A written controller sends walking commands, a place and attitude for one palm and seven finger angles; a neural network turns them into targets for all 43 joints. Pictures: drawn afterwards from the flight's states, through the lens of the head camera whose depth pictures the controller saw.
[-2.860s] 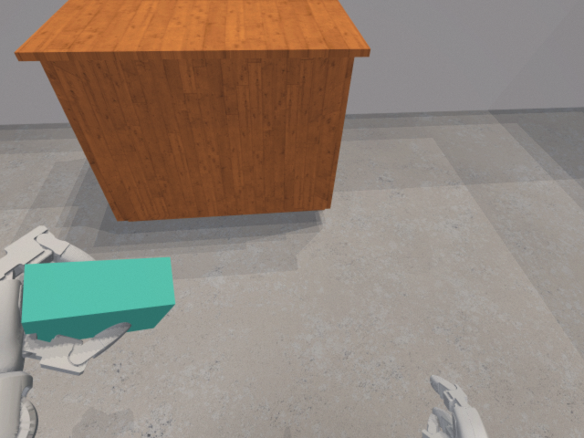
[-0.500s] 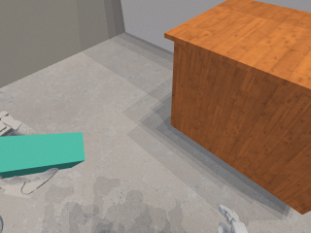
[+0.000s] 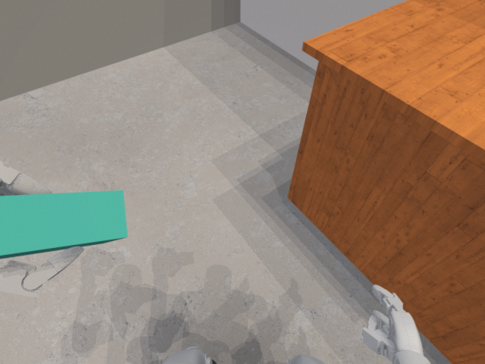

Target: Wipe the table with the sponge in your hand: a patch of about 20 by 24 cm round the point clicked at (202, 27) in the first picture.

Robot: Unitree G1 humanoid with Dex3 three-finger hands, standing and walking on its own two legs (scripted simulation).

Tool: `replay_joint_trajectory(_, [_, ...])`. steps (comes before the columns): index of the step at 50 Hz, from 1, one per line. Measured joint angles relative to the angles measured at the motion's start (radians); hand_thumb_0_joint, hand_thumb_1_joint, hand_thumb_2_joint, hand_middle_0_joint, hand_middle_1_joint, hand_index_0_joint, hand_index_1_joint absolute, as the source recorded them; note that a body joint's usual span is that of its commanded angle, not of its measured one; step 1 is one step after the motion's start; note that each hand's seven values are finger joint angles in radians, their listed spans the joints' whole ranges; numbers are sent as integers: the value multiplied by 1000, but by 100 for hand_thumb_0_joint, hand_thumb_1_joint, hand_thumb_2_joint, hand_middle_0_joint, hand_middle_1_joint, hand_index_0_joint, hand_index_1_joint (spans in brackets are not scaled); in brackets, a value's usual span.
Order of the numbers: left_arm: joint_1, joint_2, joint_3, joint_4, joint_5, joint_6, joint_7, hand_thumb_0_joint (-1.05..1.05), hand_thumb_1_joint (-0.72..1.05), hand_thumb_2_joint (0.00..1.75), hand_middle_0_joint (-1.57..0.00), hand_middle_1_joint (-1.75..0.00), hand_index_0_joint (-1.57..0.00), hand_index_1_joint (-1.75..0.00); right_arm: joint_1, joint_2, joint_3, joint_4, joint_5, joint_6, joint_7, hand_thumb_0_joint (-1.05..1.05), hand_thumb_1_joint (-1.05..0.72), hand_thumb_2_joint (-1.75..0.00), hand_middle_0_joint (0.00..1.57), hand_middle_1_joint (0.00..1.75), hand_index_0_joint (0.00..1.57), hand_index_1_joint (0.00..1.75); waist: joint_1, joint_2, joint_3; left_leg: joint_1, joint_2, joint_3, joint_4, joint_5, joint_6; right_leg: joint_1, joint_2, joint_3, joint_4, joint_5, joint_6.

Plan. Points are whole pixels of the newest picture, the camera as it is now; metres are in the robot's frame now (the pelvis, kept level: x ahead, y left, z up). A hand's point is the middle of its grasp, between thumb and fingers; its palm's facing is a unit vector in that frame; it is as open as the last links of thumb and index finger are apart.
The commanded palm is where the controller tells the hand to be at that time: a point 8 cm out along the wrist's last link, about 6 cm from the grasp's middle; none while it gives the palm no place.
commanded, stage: walk to a spot facing it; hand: left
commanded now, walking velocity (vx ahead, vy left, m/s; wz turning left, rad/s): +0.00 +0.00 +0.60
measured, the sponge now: (73, 223) +0.24 +0.20 +0.18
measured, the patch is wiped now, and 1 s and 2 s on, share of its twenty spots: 0.00 0.00 0.00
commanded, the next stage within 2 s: none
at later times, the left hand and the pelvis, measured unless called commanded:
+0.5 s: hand (65, 310) +0.15 +0.17 +0.18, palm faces +0.64 -0.64 -0.42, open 9.5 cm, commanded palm +0.08 +0.20 +0.20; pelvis +0.02 -0.11 +0.03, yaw +20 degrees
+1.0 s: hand out of the picture -0.01 +0.15 +0.21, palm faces +0.80 -0.43 -0.43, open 9.5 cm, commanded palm -0.07 +0.17 +0.20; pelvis -0.03 -0.15 +0.02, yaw +36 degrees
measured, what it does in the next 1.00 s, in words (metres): steps to the right, turning left: right foot, then left foot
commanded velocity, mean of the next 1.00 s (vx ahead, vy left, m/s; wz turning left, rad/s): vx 0.08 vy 0.00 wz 0.60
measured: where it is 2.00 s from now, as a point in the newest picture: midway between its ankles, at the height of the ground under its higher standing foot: outside the picture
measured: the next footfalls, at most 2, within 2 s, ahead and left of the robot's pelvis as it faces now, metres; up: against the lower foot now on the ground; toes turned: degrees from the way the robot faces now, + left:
right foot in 0.30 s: +0.11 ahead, -0.17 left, +0.00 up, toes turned +4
left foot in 0.74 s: -0.06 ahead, +0.00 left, +0.00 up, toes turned +33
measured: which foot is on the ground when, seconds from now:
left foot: down 0.00-0.30, up 0.32-0.72, down 0.74-1.00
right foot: up 0.00-0.28, down 0.30-0.74, up 0.76-1.00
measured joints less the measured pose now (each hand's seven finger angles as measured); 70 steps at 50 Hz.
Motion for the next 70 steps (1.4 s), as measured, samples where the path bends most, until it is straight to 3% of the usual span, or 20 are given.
replay_joint_trajectory(3, [-53,-6,-31,52,9,32,-29,0,-44,99,-82,-134,-82,-134,-8,56,43,17,10,-1,28,1,-91,-90,20,30,19,30,-10,0,6,19,3,-57,-19,-17,-20,-114,45,55,90,45,20])
replay_joint_trajectory(7, [0,-15,-48,-14,-3,45,-45,0,-44,99,-82,-134,-82,-134,20,96,81,15,7,-24,47,1,-90,-90,20,30,20,30,-4,12,3,34,10,-130,-70,19,-49,-158,52,60,-72,176,32])
replay_joint_trajectory(14, [63,-18,-15,-14,-14,24,-39,0,-44,99,-82,-134,-82,-134,78,74,93,31,10,-63,31,1,-90,-90,21,30,20,30,65,90,-50,5,23,-246,-82,36,-99,37,105,31,-477,220,42])
replay_joint_trajectory(15, [49,-23,-11,10,-11,31,-36,0,-44,99,-82,-134,-82,-134,80,67,92,33,12,-65,28,1,-90,-90,21,30,20,30,75,93,-57,-14,22,-249,-49,14,-97,74,109,24,-553,275,24])
replay_joint_trajectory(17, [-5,-68,-39,79,0,54,-33,0,-44,99,-82,-134,-82,-134,59,37,82,67,9,-60,18,1,-90,-90,21,30,20,30,81,112,-50,-78,6,-259,141,-168,-91,73,104,-4,-531,311,-52])
replay_joint_trajectory(20, [-63,-131,-96,181,10,95,-29,0,-44,99,-82,-134,-82,-134,41,-7,68,118,-4,-47,8,2,-90,-90,21,30,20,30,80,89,-50,-154,-41,-215,482,-234,-104,101,58,-28,-543,302,-95])
replay_joint_trajectory(23, [-53,-153,-132,209,16,102,-33,0,-44,100,-82,-134,-82,-134,25,-31,58,121,-10,-33,-10,2,-90,-90,20,30,20,30,49,59,-51,-160,-34,-166,604,-207,-121,131,32,-60,-600,328,-100])
replay_joint_trajectory(29, [-5,-80,-132,78,9,63,-31,0,-44,100,-82,-134,-82,-134,16,-50,24,51,-20,-27,-36,2,-91,-90,20,30,20,30,9,8,-44,-30,7,-109,324,-229,-112,116,18,-130,-654,368,-119])
replay_joint_trajectory(34, [31,-21,-51,-19,-4,32,-9,0,-44,100,-82,-134,-82,-134,27,-60,7,1,-20,-8,-32,2,-91,-90,20,30,19,30,10,-7,-58,79,4,-85,78,-257,-97,54,7,-179,-613,366,-122])
replay_joint_trajectory(37, [36,-21,-25,-33,-14,27,-1,0,-44,100,-82,-134,-82,-134,35,-59,10,-18,-17,2,-25,1,-91,-90,20,30,19,30,10,-10,-67,153,-14,-83,-89,-127,-72,3,-24,-201,-516,332,-108])
replay_joint_trajectory(38, [31,-22,-22,-24,-18,27,-1,0,-44,100,-82,-134,-82,-134,31,-43,13,-12,-16,1,-25,1,-91,-90,20,30,19,30,14,-30,-60,150,-30,-81,-79,-111,-59,-22,-35,-165,-452,300,-79])
replay_joint_trajectory(41, [21,-41,-47,34,5,25,-25,0,-44,100,-81,-134,-81,-134,48,9,36,13,-16,-17,-4,1,-91,-90,20,30,19,30,14,-24,-64,136,-28,-125,-53,-121,-48,-97,29,-29,-200,109,-19])
replay_joint_trajectory(44, [15,-57,-83,47,24,40,-47,0,-44,100,-81,-135,-81,-134,75,53,65,39,-7,-40,25,1,-91,-90,20,30,19,30,21,3,-70,133,-15,-189,-85,-87,-55,-125,72,20,-111,146,9])
replay_joint_trajectory(49, [27,-73,-97,12,16,31,-51,0,-44,100,-81,-135,-81,-134,92,89,100,65,-7,-64,42,1,-90,-90,20,30,20,30,47,49,-74,122,-8,-256,-132,-33,-66,-62,99,37,-231,176,26])
replay_joint_trajectory(54, [1,-51,-65,77,9,36,-48,0,-44,100,-81,-135,-81,-134,85,86,110,70,-8,-53,30,2,-90,-90,21,30,20,30,63,90,-97,61,-15,-296,-81,-53,-60,121,138,9,-553,148,12])
replay_joint_trajectory(57, [-49,-71,-88,147,14,54,-56,0,-44,100,-81,-135,-81,-134,60,52,96,99,-9,-39,23,1,-90,-90,21,30,20,30,56,103,-82,-75,-29,-275,246,-238,-58,127,117,-40,-570,280,-92])
replay_joint_trajectory(60, [-37,-109,-116,188,14,62,-61,0,-44,100,-81,-135,-81,-134,49,10,78,137,-19,-16,21,2,-90,-90,21,30,20,30,53,76,-76,-180,-34,-210,560,-189,-84,158,75,-64,-590,270,-108])
replay_joint_trajectory(62, [5,-120,-123,182,16,60,-62,0,-44,100,-81,-135,-81,-134,51,-14,63,133,-21,-9,15,2,-90,-90,21,30,20,30,43,61,-70,-218,-16,-178,646,-147,-98,185,59,-79,-636,287,-103])
replay_joint_trajectory(65, [34,-102,-132,152,21,51,-59,0,-44,100,-81,-135,-81,-134,59,-43,36,114,-23,-12,1,2,-90,-90,20,30,20,30,28,38,-48,-230,13,-140,609,-111,-105,223,37,-120,-695,310,-101])
replay_joint_trajectory(70, [29,-57,-97,85,14,34,-37,0,-44,100,-81,-135,-81,-134,68,-76,-3,73,-23,-13,-7,2,-91,-90,20,30,19,30,32,16,-23,-169,50,-73,338,-106,-92,240,14,-175,-721,310,-96])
